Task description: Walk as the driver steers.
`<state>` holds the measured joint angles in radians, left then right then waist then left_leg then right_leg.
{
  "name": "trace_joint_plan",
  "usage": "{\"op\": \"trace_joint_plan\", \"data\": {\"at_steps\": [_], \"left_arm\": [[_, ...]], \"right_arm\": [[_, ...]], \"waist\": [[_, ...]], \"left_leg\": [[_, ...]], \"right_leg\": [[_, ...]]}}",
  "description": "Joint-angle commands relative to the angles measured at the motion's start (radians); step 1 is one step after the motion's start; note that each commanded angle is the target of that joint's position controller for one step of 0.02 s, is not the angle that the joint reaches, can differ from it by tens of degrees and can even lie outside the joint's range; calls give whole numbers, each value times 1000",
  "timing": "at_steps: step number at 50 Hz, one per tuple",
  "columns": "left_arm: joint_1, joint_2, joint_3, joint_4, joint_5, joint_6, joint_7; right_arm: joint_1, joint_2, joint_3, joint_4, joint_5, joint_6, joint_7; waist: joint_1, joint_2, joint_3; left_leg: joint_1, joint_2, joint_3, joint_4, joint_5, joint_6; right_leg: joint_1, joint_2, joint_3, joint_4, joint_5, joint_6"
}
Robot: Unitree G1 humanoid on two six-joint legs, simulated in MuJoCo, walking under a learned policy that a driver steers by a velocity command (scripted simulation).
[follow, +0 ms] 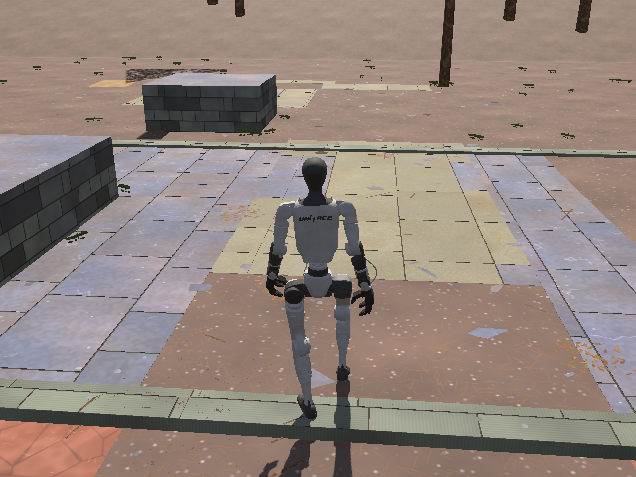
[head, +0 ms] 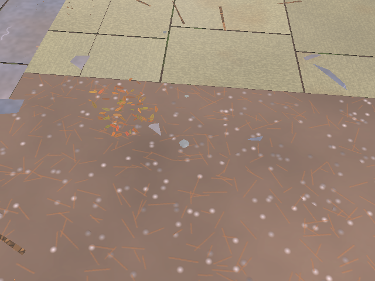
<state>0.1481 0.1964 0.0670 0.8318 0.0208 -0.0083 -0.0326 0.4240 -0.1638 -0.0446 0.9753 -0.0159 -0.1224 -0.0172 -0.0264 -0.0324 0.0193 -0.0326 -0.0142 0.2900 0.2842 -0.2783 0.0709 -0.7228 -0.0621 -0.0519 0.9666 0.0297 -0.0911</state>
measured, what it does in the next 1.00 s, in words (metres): walks ahead, turning right: right foot, then left foot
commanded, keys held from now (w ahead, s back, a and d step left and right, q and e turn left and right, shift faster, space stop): w+e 1.00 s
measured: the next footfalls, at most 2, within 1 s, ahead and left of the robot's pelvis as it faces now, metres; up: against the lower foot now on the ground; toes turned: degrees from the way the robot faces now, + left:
right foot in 0.20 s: +0.23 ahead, -0.07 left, +0.00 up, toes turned -12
left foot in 0.70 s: +0.62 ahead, -0.02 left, +0.00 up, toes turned -26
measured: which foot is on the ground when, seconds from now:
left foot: down 0.00-0.18, up 0.20-0.68, down 0.70-1.00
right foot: up 0.00-0.18, down 0.20-0.70, up 0.72-1.00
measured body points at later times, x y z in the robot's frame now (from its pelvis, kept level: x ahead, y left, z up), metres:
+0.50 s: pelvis +0.27 -0.04 +0.00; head +0.30 -0.06 +0.45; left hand +0.35 +0.22 -0.12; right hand +0.38 -0.32 -0.11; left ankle +0.44 +0.11 -0.67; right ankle +0.19 -0.06 -0.74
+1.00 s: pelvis +0.55 -0.09 +0.00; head +0.57 -0.10 +0.45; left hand +0.82 +0.03 -0.11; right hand +0.42 -0.35 -0.11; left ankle +0.59 +0.00 -0.74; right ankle +0.52 -0.24 -0.66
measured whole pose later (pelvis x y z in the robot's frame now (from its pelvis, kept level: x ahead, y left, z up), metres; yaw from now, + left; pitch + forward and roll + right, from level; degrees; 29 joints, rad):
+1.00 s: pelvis +0.55 -0.09 +0.00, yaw -36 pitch +1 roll +1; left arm 0.19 0.30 0.06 0.70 0.04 0.01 -0.06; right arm 0.36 -0.26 -0.05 0.79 -0.02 -0.09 0.00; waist -0.03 -0.06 0.02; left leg -0.13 0.00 0.17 0.32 -0.20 0.04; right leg -0.66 -0.04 0.04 1.09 -0.20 -0.04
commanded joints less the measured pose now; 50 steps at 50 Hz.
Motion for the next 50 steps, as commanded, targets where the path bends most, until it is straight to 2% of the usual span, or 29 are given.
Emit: {"op": "trace_joint_plan", "data": {"at_steps": [1,4,7,9,10,11,12,13,14,15,17,19,21,25,28,30,32,33,34,35,36,37,38,39,40,42,43,46,50], "left_arm": [[-103,2,-13,-79,7,-5,-14],[-108,22,-8,-92,11,0,-15],[-12,56,9,-67,10,3,-9],[134,94,31,-24,10,-10,2],[260,136,53,13,22,-19,14],[247,227,75,6,26,-24,23],[249,276,84,-9,3,-14,18],[220,239,74,-9,-8,-10,25],[183,192,61,-13,-15,-15,29],[143,159,50,-18,-12,-25,33],[126,138,35,-27,-21,-51,42],[169,164,35,-21,-28,-70,38],[221,183,37,-17,-24,-73,35],[308,191,35,-15,-20,-64,32],[350,204,36,-20,-16,-60,38],[354,219,39,-28,-10,-59,46],[310,240,43,-44,-7,-60,54],[266,255,46,-58,-7,-63,53],[242,266,48,-65,-5,-67,46],[214,261,47,-74,-13,-72,37],[232,169,21,-110,-18,-77,29],[377,110,10,-137,-49,-67,31],[356,190,17,-104,-6,-51,39],[287,196,19,-103,3,-42,31],[243,182,16,-108,6,-37,22],[230,162,13,-114,18,-14,0],[227,154,10,-119,19,-4,-8],[147,142,6,-157,21,9,-23],[22,127,-2,-201,16,9,-33]], "right_arm": [[45,-123,-20,-40,0,-8,-23],[66,-144,-26,-29,0,14,-37],[53,-189,-42,-33,-5,40,-48],[24,-221,-54,-57,-7,59,-33],[-24,-224,-56,-81,-1,62,-23],[-24,-97,-34,-138,4,59,-9],[-114,-136,-41,-219,9,45,4],[-194,-152,-39,-241,4,26,13],[-187,-162,-37,-242,14,11,17],[-165,-165,-39,-225,11,12,14],[-136,-150,-35,-220,-23,49,20],[-152,-136,-30,-235,-34,77,29],[-234,-130,-22,-273,-31,88,34],[-405,-130,-9,-340,-26,94,41],[-502,-137,1,-382,-18,86,44],[-541,-150,3,-409,-12,75,44],[-491,-174,-2,-409,-8,66,39],[-407,-195,-10,-386,-7,62,32],[-285,-227,-24,-350,-6,56,21],[-131,-251,-36,-316,-11,45,7],[25,-324,-52,-311,-40,42,-12],[-41,-392,-64,-325,-58,50,-5],[-113,-299,-53,-343,-33,62,4],[-181,-209,-30,-348,-23,65,6],[-197,-172,-19,-336,-23,63,9],[-175,-174,-17,-304,-16,50,6],[-158,-181,-19,-291,-10,38,10],[-124,-197,-26,-267,0,15,21],[-83,-209,-30,-236,-4,18,22]], "waist": [[-13,115,54],[-3,128,44],[52,166,2],[117,149,-69],[197,70,-124],[133,-101,-146],[131,-117,-175],[123,5,-53],[84,59,-8],[33,116,21],[-4,93,2],[-6,67,-5],[20,30,7],[88,-23,15],[126,-38,16],[132,-46,19],[90,-55,11],[46,-61,-14],[-5,-51,-76],[-89,-17,-154],[-130,99,-309],[-11,362,-380],[7,216,-291],[16,113,-148],[21,62,-76],[39,122,-28],[43,134,-28],[41,128,-15],[21,113,22]], "left_leg": [[39,251,-56,-117,609,-8],[155,282,-12,-32,879,-8],[207,305,11,156,1178,0],[146,308,4,435,1096,24],[-24,279,6,696,856,4],[-414,140,-25,1007,-5,-32],[-695,-36,-232,1217,-252,-63],[-791,57,-322,1179,-144,-55],[-746,87,-324,1093,-57,-54],[-686,115,-323,1007,-22,-61],[-600,134,-325,919,-12,-91],[-602,131,-299,857,-3,-114],[-643,129,-278,773,63,-126],[-685,95,-262,561,202,-125],[-698,64,-265,436,250,-112],[-678,48,-275,367,252,-93],[-555,29,-293,286,228,-68],[-420,4,-291,254,189,-50],[-261,-25,-278,242,160,-33],[-43,20,-301,194,200,-8],[190,257,-533,191,9,31],[321,488,-1020,49,-5,145],[205,454,-1050,17,-155,152],[58,405,-872,-3,-183,133],[-39,351,-729,-30,-104,110],[-140,288,-547,-71,48,82],[-157,285,-498,-82,124,84],[-144,296,-398,-125,205,102],[-96,282,-273,-148,239,95]], "right_leg": [[52,11,-81,-204,-11,3],[116,57,-128,-303,-114,-32],[235,128,-157,-321,-270,-95],[422,170,-132,-414,-344,-138],[637,131,-25,-518,-335,-175],[873,-140,384,-535,-351,-269],[963,-258,830,-698,-370,-408],[886,-258,675,-736,-308,-368],[783,-227,571,-749,-197,-322],[702,-170,469,-753,-76,-266],[631,-94,351,-752,89,-225],[611,-59,306,-746,223,-212],[607,-34,287,-746,273,-188],[666,-7,293,-722,305,-137],[745,-23,331,-693,306,-136],[787,-49,367,-666,331,-134],[774,-61,386,-625,378,-105],[735,-49,376,-568,477,-78],[711,-24,366,-445,568,-56],[617,30,334,-245,484,-34],[473,96,270,49,115,-19],[188,238,184,303,-600,9],[117,145,189,383,-517,3],[115,104,166,358,-422,9],[129,73,153,310,-377,16],[167,34,135,260,-358,29],[176,30,127,254,-349,30],[96,7,122,219,-283,39],[2,-10,106,84,-151,57]]}}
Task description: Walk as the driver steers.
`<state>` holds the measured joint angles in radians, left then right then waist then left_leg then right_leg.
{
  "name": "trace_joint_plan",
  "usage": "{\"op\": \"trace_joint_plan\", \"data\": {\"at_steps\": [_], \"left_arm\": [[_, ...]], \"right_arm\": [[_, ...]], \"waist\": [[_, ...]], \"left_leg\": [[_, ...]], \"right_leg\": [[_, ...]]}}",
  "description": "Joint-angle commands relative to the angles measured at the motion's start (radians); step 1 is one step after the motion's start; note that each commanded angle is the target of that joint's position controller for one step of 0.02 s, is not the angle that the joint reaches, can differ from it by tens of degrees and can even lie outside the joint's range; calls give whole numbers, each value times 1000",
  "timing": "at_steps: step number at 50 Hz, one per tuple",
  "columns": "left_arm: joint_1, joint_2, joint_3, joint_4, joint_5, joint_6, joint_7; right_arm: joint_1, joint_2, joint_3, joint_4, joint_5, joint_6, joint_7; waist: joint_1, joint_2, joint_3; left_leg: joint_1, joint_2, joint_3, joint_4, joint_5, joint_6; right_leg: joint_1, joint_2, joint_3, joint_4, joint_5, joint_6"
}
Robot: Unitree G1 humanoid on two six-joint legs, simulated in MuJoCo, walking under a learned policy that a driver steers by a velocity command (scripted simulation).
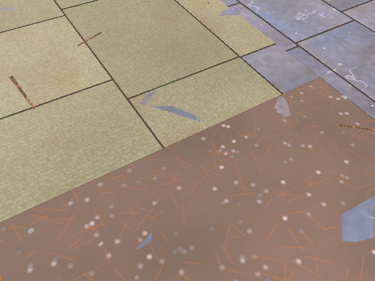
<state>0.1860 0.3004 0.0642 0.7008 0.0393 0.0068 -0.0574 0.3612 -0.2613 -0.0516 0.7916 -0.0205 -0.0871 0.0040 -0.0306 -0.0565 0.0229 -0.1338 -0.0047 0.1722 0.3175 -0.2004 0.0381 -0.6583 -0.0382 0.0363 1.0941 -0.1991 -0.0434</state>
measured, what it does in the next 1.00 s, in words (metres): walks ahead, turning left: right foot, then left foot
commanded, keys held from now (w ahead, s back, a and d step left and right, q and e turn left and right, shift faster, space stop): w+e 0.12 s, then q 0.88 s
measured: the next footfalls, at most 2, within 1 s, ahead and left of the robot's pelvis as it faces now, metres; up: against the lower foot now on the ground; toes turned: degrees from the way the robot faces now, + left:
right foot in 0.24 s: +0.27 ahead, -0.14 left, +0.00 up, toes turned -10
left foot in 0.74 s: +0.27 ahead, +0.07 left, +0.00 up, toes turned +11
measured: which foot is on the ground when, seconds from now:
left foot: down 0.00-0.26, up 0.28-0.72, down 0.74-1.00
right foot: up 0.00-0.22, down 0.24-0.74, up 0.76-1.00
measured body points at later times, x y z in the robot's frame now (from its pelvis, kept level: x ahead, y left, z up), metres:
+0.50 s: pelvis +0.20 -0.06 +0.00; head +0.23 -0.08 +0.45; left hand +0.32 +0.18 -0.11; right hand +0.25 -0.32 -0.15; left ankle +0.21 +0.09 -0.67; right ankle +0.23 -0.13 -0.75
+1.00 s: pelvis +0.22 -0.02 +0.00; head +0.25 +0.02 +0.44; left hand +0.27 +0.27 -0.13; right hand +0.40 -0.26 -0.10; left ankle +0.23 +0.06 -0.75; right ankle +0.26 -0.16 -0.68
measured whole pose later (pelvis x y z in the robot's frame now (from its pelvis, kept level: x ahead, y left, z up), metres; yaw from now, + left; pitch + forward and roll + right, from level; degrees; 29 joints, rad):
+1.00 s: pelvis +0.22 -0.02 +0.00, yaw +16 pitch +2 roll -2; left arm 0.19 0.27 0.06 0.75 0.02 0.05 0.02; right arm 0.24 -0.28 -0.07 0.71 -0.01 0.04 0.00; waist -0.01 -0.03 0.05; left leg -0.28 -0.08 -0.05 0.43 -0.17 0.08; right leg -0.50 0.00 0.03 1.00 -0.39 0.04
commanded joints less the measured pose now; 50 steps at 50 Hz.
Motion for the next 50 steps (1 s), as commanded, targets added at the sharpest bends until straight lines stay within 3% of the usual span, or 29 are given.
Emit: {"op": "trace_joint_plan", "data": {"at_steps": [1,6,8,10,11,12,13,14,15,16,17,18,19,22,27,31,34,35,36,37,38,39,40,41,43,44,46,50], "left_arm": [[-44,16,-3,-78,-3,-8,-11],[-195,-4,-17,-130,-4,-15,-32],[-208,-18,-22,-136,6,-23,-25],[-121,-19,-19,-107,18,-40,-7],[19,-11,-13,-56,28,-56,3],[149,25,-3,-11,50,-70,17],[230,135,15,-10,71,-76,34],[258,165,31,-12,-4,-71,51],[216,135,22,-2,-29,-67,62],[142,80,3,7,-31,-68,65],[82,24,-16,8,-29,-67,68],[46,-7,-27,8,-35,-66,73],[22,-4,-28,3,-33,-66,77],[0,31,-14,3,-25,-79,81],[23,17,-12,22,-15,-58,94],[57,58,6,33,-8,-35,88],[52,88,21,37,-12,-18,86],[43,96,25,39,-17,-11,86],[72,91,28,53,-13,-3,86],[115,47,20,46,-6,6,80],[63,-8,0,-24,-19,18,83],[13,26,2,-23,-10,32,89],[4,31,6,-18,-20,35,85],[4,30,8,-7,-30,27,82],[31,58,17,8,-7,23,77],[43,54,18,12,-4,26,74],[43,37,13,7,-13,32,73],[-4,33,7,-17,-17,41,79]], "right_arm": [[-15,-115,-24,-47,-1,-17,1],[36,-147,-34,-17,1,-6,-6],[76,-144,-29,12,3,9,-8],[93,-165,-27,39,6,22,-11],[79,-165,-22,46,13,27,-13],[80,-141,-11,39,26,23,-11],[131,-13,26,-22,54,18,1],[141,-59,14,-7,65,40,-12],[70,-77,3,-8,60,51,-18],[47,-55,10,-7,51,51,-15],[44,-60,5,13,31,58,-16],[61,-61,-1,28,8,74,-13],[100,-55,-6,46,-3,91,-9],[101,-36,-18,38,3,113,0],[-46,-24,-19,-23,-11,137,14],[-104,-35,-19,-69,-12,142,28],[-111,-46,-23,-97,-4,135,29],[-92,-40,-22,-98,-4,127,28],[-68,-54,-25,-93,-7,112,24],[-40,-144,-45,-93,-18,95,11],[-8,-277,-78,-110,-7,92,7],[70,-262,-86,-87,8,100,-1],[25,-213,-70,-89,10,108,-8],[-60,-175,-58,-103,10,118,-12],[-153,-130,-44,-135,20,122,-13],[-143,-130,-44,-137,21,119,-10],[-113,-152,-51,-133,20,111,-5],[-76,-171,-59,-132,11,116,-6]], "waist": [[20,135,23],[-25,142,56],[-33,136,71],[3,162,16],[70,143,-56],[129,109,-156],[125,-112,-359],[148,-108,-522],[132,-29,-432],[85,-47,-269],[48,-21,-155],[17,-44,-98],[-6,-57,-98],[-36,-54,-115],[1,-87,-55],[30,-76,-61],[33,-68,-56],[15,-43,-59],[7,21,-67],[17,248,-65],[-1,418,-28],[-53,276,-79],[-22,216,-49],[15,175,-22],[46,176,-51],[46,156,-81],[38,129,-99],[5,167,-77]], "left_leg": [[13,264,-121,-176,181,120],[74,274,-15,-155,245,90],[105,276,2,-90,466,84],[148,270,9,65,824,69],[130,239,29,218,849,47],[4,197,33,395,648,21],[-315,91,32,751,-69,-27],[-349,-23,-153,959,-441,-33],[-362,13,-266,949,-384,-24],[-398,44,-245,885,-344,-23],[-397,68,-230,816,-296,-25],[-347,74,-217,777,-244,-36],[-286,57,-192,792,-198,-47],[-266,36,-164,811,-130,-63],[-320,70,-141,622,-55,-60],[-278,59,-108,493,-123,-34],[-229,46,-87,379,-175,-4],[-171,33,-74,281,-127,9],[-99,23,-103,162,-28,23],[-37,181,-346,16,148,56],[23,405,-694,-13,519,227],[39,406,-667,-10,512,306],[6,347,-576,0,438,292],[-31,273,-500,-8,358,244],[-24,195,-427,4,406,197],[-11,189,-421,15,449,196],[17,187,-434,21,445,199],[25,183,-508,7,264,209]], "right_leg": [[-57,-34,5,-97,114,10],[22,-31,-94,-356,137,-19],[87,11,-121,-449,60,-37],[226,82,-134,-527,4,-65],[389,108,-126,-631,98,-82],[631,33,-74,-666,288,-96],[1025,-353,284,-556,832,-208],[1038,-466,431,-566,1219,-307],[931,-392,249,-586,1205,-261],[793,-350,168,-643,1055,-212],[679,-294,110,-697,903,-155],[578,-255,56,-739,838,-125],[509,-241,7,-765,823,-120],[442,-234,-75,-799,761,-147],[426,-239,-131,-830,384,-158],[458,-290,-116,-786,270,-166],[476,-315,-107,-717,224,-141],[462,-300,-131,-660,188,-110],[434,-260,-164,-570,92,-55],[333,-156,-245,-328,-103,15],[64,46,-215,-144,-474,77],[46,33,-74,8,-482,79],[35,18,-35,52,-398,77],[46,2,-12,24,-300,71],[80,15,-21,10,-200,71],[95,25,-22,21,-187,75],[93,30,-13,-14,-181,83],[84,35,3,-146,-189,91]]}}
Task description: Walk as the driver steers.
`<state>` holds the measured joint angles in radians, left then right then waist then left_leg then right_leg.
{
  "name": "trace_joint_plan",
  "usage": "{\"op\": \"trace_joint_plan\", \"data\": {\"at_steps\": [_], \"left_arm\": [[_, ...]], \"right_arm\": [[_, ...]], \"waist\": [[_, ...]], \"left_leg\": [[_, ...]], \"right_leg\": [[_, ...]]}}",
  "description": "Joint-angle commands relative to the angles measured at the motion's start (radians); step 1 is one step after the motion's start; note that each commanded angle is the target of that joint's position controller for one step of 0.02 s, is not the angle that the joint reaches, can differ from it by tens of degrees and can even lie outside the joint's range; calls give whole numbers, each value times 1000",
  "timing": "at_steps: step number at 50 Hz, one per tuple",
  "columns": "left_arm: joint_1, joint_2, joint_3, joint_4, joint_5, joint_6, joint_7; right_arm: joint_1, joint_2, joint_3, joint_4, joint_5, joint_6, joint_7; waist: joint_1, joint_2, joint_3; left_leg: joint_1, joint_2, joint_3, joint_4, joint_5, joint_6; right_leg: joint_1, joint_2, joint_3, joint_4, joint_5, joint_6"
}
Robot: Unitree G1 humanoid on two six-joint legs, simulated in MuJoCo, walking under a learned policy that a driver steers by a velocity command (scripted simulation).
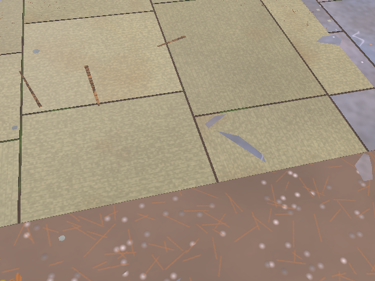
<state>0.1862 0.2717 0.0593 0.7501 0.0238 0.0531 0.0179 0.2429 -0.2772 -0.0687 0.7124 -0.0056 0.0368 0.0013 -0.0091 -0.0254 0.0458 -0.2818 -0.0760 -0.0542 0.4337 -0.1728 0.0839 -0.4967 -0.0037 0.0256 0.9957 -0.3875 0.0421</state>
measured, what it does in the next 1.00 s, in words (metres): walks ahead, turning left: right foot, then left foot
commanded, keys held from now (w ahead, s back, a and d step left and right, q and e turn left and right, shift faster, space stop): q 0.38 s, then w+q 0.30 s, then w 0.32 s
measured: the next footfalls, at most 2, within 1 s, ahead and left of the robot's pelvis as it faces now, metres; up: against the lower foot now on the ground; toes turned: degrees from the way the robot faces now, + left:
right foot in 0.24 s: +0.06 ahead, -0.12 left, +0.00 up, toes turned +13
left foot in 0.72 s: +0.01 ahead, +0.11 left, +0.00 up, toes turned +28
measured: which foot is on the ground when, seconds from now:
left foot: down 0.00-0.24, up 0.26-0.70, down 0.72-1.00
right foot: up 0.00-0.22, down 0.24-0.72, up 0.74-1.00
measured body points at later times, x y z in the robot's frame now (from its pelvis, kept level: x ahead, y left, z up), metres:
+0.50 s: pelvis +0.00 -0.04 +0.00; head +0.02 -0.05 +0.45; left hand +0.04 +0.26 -0.09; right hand +0.19 -0.28 -0.12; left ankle -0.07 +0.07 -0.67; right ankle +0.02 -0.13 -0.74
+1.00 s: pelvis +0.11 +0.08 +0.00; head +0.11 +0.11 +0.45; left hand +0.08 +0.37 -0.13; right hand +0.25 -0.14 -0.12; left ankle -0.02 +0.09 -0.74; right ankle +0.27 +0.01 -0.68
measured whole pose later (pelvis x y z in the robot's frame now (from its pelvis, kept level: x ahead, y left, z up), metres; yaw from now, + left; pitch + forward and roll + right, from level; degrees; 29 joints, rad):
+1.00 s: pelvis +0.11 +0.08 +0.00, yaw +30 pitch +1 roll +0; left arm 0.22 0.29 0.05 0.77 0.04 0.00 -0.06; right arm 0.42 -0.24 -0.02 0.82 -0.01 -0.05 0.02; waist -0.02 -0.05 0.01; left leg 0.05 -0.09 -0.04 0.21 -0.28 0.10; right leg -0.66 -0.09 -0.04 0.94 -0.14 0.01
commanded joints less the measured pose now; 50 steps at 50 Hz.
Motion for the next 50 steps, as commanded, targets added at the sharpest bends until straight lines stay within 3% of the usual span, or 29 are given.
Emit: {"op": "trace_joint_plan", "data": {"at_steps": [1,8,10,11,12,13,14,15,16,17,19,21,24,31,33,34,35,36,37,38,39,40,42,44,46,50], "left_arm": [[-14,63,11,-72,-2,-6,4],[-1,73,3,-99,-20,-29,13],[58,68,0,-90,-24,-39,20],[101,72,2,-80,-19,-47,28],[110,144,17,-85,-5,-53,38],[40,245,34,-116,3,-49,38],[30,227,36,-119,13,-44,29],[-1,154,16,-130,7,-46,23],[-51,110,4,-136,0,-48,18],[-82,100,0,-145,0,-48,19],[-56,102,1,-146,2,-50,24],[38,118,11,-124,5,-53,20],[107,154,29,-98,4,-61,14],[111,192,50,-65,14,-89,-12],[98,205,55,-58,6,-85,-18],[76,202,55,-57,-4,-80,-19],[77,172,45,-53,-5,-77,-20],[73,93,18,-65,7,-76,-27],[-15,32,-3,-151,17,-79,-39],[-36,119,16,-144,35,-79,-45],[-27,136,22,-126,12,-86,-60],[12,135,20,-95,1,-97,-70],[79,138,20,-41,21,-91,-74],[88,120,16,-28,23,-79,-74],[33,102,10,-42,19,-73,-74],[-120,70,-8,-88,15,-74,-75]], "right_arm": [[44,-159,-44,-55,-7,-5,-3],[-2,-179,-55,-75,-17,7,15],[-45,-175,-56,-81,-10,10,18],[-70,-164,-53,-86,1,10,15],[-54,-116,-41,-96,8,5,11],[-10,-59,-29,-113,14,0,6],[-14,-151,-50,-96,-31,3,1],[-8,-167,-60,-82,-30,5,7],[16,-158,-60,-59,-27,12,14],[36,-151,-59,-47,-23,20,24],[36,-137,-52,-41,-13,28,40],[-25,-129,-43,-61,-14,32,51],[-108,-125,-36,-90,-23,35,72],[-167,-91,-9,-115,-17,7,90],[-128,-89,-6,-106,-17,-6,86],[-64,-82,-4,-82,-25,-15,81],[46,-96,-9,-33,-34,-27,71],[200,-160,-29,15,-45,-41,56],[259,-291,-50,-13,-25,-52,43],[226,-246,-39,-10,-14,-51,28],[164,-193,-20,-16,-16,-52,22],[118,-158,-7,-16,-18,-60,19],[69,-132,6,-22,-13,-80,11],[99,-133,8,3,0,-97,15],[146,-134,7,33,5,-103,15],[202,-119,14,81,-1,-106,9]], "waist": [[-22,141,-96],[-17,159,-105],[21,156,-108],[51,140,-104],[38,19,-102],[-1,-210,-83],[9,-155,-63],[-18,-94,-50],[-42,-60,-26],[-54,-85,-34],[-28,-115,-51],[30,-120,-73],[76,-137,-36],[70,-132,5],[38,-119,4],[-5,-90,-4],[-47,-24,-33],[-111,196,-90],[-137,397,-73],[-127,218,6],[-79,164,53],[-38,133,62],[1,133,21],[13,112,-9],[1,101,5],[-35,102,58]], "left_leg": [[163,252,-300,-111,195,165],[79,222,-421,-70,209,140],[35,189,-440,-45,201,97],[-26,152,-427,-16,121,51],[-124,74,-351,89,-70,-13],[-294,-111,-110,301,-337,-66],[-272,-56,-55,524,-408,-80],[-236,-29,-70,621,-364,-82],[-223,-17,-60,687,-300,-89],[-234,-15,-44,730,-249,-98],[-268,-7,-10,740,-229,-126],[-320,17,6,671,-203,-133],[-365,46,16,554,-206,-134],[-142,75,116,255,-267,-58],[-20,59,149,148,-226,-24],[94,39,168,61,-160,-10],[261,7,155,9,-166,3],[434,153,-83,-117,-336,33],[510,438,-636,-295,-633,147],[415,466,-628,-302,-554,199],[359,408,-504,-278,-439,180],[319,340,-388,-279,-274,144],[305,259,-237,-277,45,103],[311,239,-164,-251,295,103],[319,235,-129,-257,376,110],[319,222,-90,-276,423,110]], "right_leg": [[-67,4,17,-78,-4,4],[115,58,20,-291,-38,-30],[233,74,14,-457,24,-49],[334,59,21,-610,109,-60],[413,-101,171,-738,55,-97],[449,-355,455,-815,98,-194],[314,-413,452,-777,236,-285],[270,-366,378,-756,321,-293],[249,-292,261,-740,363,-262],[277,-234,177,-726,392,-231],[352,-202,93,-695,517,-227],[451,-219,109,-735,251,-230],[510,-267,157,-809,-40,-235],[374,-291,30,-822,-99,-207],[308,-290,-10,-787,-82,-195],[241,-271,-59,-719,-85,-179],[134,-229,-114,-588,-78,-158],[-14,-140,-232,-265,-83,-116],[-346,9,-196,7,-245,-75],[-393,-47,-46,86,-175,-82],[-364,-84,-22,84,-49,-87],[-305,-100,-22,48,44,-80],[-213,-103,-47,32,144,-57],[-196,-89,-63,50,184,-41],[-238,-89,-73,31,219,-30],[-268,-75,-97,-136,303,-30]]}}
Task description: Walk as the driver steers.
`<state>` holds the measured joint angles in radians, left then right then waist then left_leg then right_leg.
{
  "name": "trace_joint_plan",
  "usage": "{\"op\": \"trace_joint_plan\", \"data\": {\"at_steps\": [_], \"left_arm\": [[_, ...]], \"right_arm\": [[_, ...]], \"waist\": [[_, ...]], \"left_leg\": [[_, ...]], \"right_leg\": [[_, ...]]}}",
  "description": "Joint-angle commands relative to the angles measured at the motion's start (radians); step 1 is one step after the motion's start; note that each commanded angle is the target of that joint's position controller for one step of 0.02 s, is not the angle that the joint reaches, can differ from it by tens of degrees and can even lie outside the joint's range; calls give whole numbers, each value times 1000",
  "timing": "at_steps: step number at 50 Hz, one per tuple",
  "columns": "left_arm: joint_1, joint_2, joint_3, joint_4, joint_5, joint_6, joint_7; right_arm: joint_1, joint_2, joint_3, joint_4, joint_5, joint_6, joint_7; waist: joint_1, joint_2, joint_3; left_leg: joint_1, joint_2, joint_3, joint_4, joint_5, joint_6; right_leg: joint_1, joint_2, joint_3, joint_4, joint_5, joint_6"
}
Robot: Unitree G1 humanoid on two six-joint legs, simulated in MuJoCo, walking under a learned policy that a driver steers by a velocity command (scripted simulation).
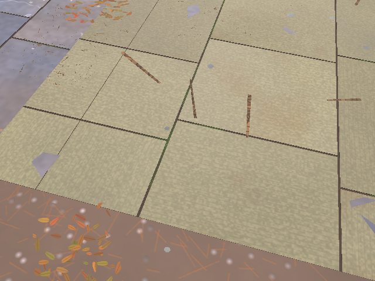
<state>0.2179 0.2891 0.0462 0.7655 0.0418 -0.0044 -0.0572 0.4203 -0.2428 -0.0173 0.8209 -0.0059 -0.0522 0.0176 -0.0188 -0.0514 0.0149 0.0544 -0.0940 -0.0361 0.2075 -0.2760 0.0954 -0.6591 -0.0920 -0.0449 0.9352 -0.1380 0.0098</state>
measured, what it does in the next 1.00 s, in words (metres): walks ahead, turning right: right foot, then left foot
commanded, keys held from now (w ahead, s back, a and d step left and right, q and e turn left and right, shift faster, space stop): w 0.34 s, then w+e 0.66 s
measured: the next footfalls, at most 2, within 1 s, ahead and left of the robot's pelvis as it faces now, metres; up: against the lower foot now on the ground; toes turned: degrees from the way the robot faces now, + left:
right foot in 0.20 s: +0.30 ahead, -0.10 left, +0.00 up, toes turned -2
left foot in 0.70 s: +0.58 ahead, +0.09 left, +0.00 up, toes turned -7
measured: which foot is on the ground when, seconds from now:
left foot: down 0.00-0.20, up 0.22-0.68, down 0.70-1.00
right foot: up 0.00-0.18, down 0.20-0.70, up 0.72-1.00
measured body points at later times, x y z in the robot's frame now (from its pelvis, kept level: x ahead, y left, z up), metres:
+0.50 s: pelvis +0.29 -0.03 +0.00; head +0.31 -0.04 +0.45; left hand +0.27 +0.23 -0.13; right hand +0.42 -0.28 -0.12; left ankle +0.40 +0.13 -0.68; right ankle +0.26 -0.10 -0.74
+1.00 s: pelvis +0.55 -0.01 +0.00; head +0.58 +0.00 +0.45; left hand +0.76 +0.21 -0.12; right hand +0.50 -0.27 -0.12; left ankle +0.54 +0.09 -0.74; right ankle +0.58 -0.16 -0.66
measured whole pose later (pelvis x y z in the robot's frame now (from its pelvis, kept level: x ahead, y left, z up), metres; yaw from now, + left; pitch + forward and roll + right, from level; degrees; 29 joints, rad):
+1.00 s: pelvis +0.55 -0.01 +0.00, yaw -18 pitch +1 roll +1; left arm 0.18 0.30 0.07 0.81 0.03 0.01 -0.06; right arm 0.36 -0.25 -0.04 0.88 -0.02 -0.10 0.00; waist -0.02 -0.05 0.03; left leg -0.08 -0.01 0.18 0.28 -0.22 0.04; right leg -0.65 -0.07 0.01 1.05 -0.16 -0.04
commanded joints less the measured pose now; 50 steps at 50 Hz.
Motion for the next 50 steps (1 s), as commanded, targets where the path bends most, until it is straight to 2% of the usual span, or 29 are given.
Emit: {"op": "trace_joint_plan", "data": {"at_steps": [1,4,6,7,8,9,10,11,12,13,14,16,17,19,22,26,30,32,33,34,35,36,37,38,39,40,42,45,50], "left_arm": [[-184,43,-1,-112,-6,-18,-2],[-247,38,-9,-138,-11,-24,-2],[-209,46,-6,-129,-13,-28,7],[-148,59,0,-108,-14,-29,17],[-41,83,11,-73,-16,-32,29],[125,101,21,-19,-15,-40,42],[282,160,38,16,5,-46,60],[319,274,66,20,27,-50,63],[251,211,55,27,-22,-44,49],[129,160,44,11,-32,-45,47],[79,95,28,9,-28,-51,43],[59,49,11,37,-25,-66,46],[67,46,8,49,-24,-75,45],[108,61,11,81,-35,-91,40],[152,77,17,110,-42,-91,41],[209,92,25,136,-45,-85,43],[256,106,31,147,-33,-76,49],[234,123,39,138,-27,-71,57],[213,134,43,131,-25,-68,60],[191,141,46,125,-26,-68,59],[187,121,42,120,-32,-71,54],[184,51,24,76,-40,-76,51],[287,-15,14,45,-67,-71,52],[254,81,30,84,-39,-51,61],[193,84,36,80,-34,-47,51],[165,59,33,74,-34,-44,43],[152,42,33,72,-12,-21,26],[89,23,30,42,-10,2,10],[-84,10,16,-25,-9,4,-10]], "right_arm": [[34,-153,-36,-16,-2,-19,-9],[61,-164,-35,24,-6,-23,-20],[34,-177,-35,38,-8,-26,-26],[21,-189,-37,44,-12,-28,-30],[11,-202,-41,49,-20,-25,-32],[-4,-211,-43,52,-21,-20,-32],[8,-181,-32,39,-17,-23,-29],[131,-61,-10,18,15,-25,-16],[69,-151,-28,28,-13,-27,-18],[-1,-158,-32,7,-12,-29,-15],[-49,-151,-25,3,-16,-32,-9],[-45,-119,-19,9,-30,-12,1],[-29,-102,-15,21,-33,0,8],[-63,-86,-10,9,-40,10,14],[-205,-77,-2,-40,-41,12,17],[-364,-61,11,-84,-30,5,18],[-460,-79,8,-121,-19,-2,8],[-442,-101,1,-126,-17,-11,3],[-394,-115,-6,-115,-17,-18,-1],[-295,-133,-16,-86,-19,-27,-8],[-152,-174,-33,-46,-34,-43,-20],[20,-256,-53,-41,-59,-49,-36],[-15,-325,-74,-41,-58,-30,-36],[-86,-217,-57,-58,-43,-18,-32],[-150,-140,-38,-70,-35,-20,-28],[-178,-112,-32,-65,-35,-25,-25],[-169,-92,-27,-45,-25,-38,-28],[-130,-101,-35,-19,-10,-61,-24],[-82,-102,-42,15,-16,-60,-23]], "waist": [[-33,130,97],[-39,130,118],[-3,131,101],[26,141,62],[73,146,-2],[149,125,-92],[203,56,-204],[125,-189,-319],[122,-101,-291],[68,-47,-121],[59,27,-49],[4,9,11],[-7,4,9],[-14,4,24],[6,15,67],[53,5,67],[87,-15,44],[65,-26,34],[40,-31,20],[-6,-18,-19],[-64,45,-105],[-120,169,-273],[-44,399,-324],[-30,203,-197],[-17,113,-89],[-1,105,-45],[23,161,-15],[32,149,-8],[12,133,43]], "left_leg": [[-19,241,-102,-52,540,97],[8,275,-99,-63,611,90],[23,284,-75,-13,800,73],[36,284,-67,57,960,59],[51,278,-57,190,1090,46],[5,249,-32,395,1077,32],[-166,203,-8,672,788,23],[-519,-2,29,1088,8,-26],[-621,-21,-87,1184,-183,-4],[-664,54,-85,1169,-100,2],[-645,95,-62,1111,-46,7],[-564,148,-43,1008,-22,-7],[-538,153,-31,988,-14,-16],[-567,177,1,918,13,-40],[-657,203,35,750,125,-91],[-627,170,63,497,276,-127],[-601,137,55,401,268,-125],[-543,126,36,350,197,-107],[-472,113,34,319,149,-95],[-343,93,44,268,125,-78],[-141,135,5,222,122,-47],[89,395,-252,195,-68,3],[233,572,-663,56,-177,102],[122,527,-618,45,-267,95],[5,473,-450,38,-190,72],[-75,429,-321,15,-33,53],[-148,370,-158,-11,132,27],[-147,365,-47,-35,297,40],[-126,343,108,-61,366,48]], "right_leg": [[-87,22,-33,-131,74,-4],[-15,46,-45,-272,94,-46],[100,85,-57,-333,59,-89],[192,118,-65,-341,22,-108],[305,151,-66,-349,-27,-127],[503,162,-64,-416,-7,-148],[754,6,98,-438,-124,-189],[995,-300,634,-524,-259,-332],[914,-297,825,-669,-281,-342],[761,-273,634,-676,-305,-320],[641,-231,515,-706,-227,-299],[486,-146,344,-754,-82,-246],[458,-131,297,-771,-23,-243],[443,-108,256,-798,66,-259],[451,-76,214,-837,84,-265],[488,-36,181,-797,181,-230],[583,-59,228,-703,304,-218],[610,-78,267,-650,335,-201],[605,-81,282,-608,356,-189],[585,-60,275,-509,405,-174],[517,5,229,-310,365,-152],[376,79,159,-13,80,-132],[64,203,76,209,-426,-109],[-9,118,119,298,-364,-119],[-2,83,127,283,-263,-116],[28,53,120,253,-204,-104],[66,25,104,223,-165,-78],[21,16,89,223,-101,-59],[-60,4,52,43,58,-39]]}}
